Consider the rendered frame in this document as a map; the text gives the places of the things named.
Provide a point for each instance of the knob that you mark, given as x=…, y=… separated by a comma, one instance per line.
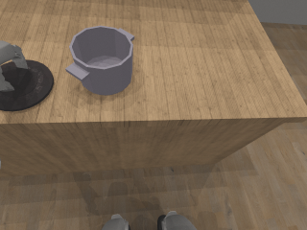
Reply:
x=16, y=76

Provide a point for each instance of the table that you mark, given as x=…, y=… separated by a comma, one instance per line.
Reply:
x=206, y=81

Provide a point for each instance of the robot left hand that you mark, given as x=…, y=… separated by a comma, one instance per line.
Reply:
x=10, y=52

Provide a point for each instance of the lid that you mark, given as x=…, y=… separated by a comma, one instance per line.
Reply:
x=36, y=89

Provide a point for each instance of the right robot thigh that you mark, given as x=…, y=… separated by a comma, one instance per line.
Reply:
x=177, y=222

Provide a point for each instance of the left robot shin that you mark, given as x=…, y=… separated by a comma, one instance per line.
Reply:
x=117, y=216

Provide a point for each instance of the pot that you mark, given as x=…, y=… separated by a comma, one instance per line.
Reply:
x=103, y=58

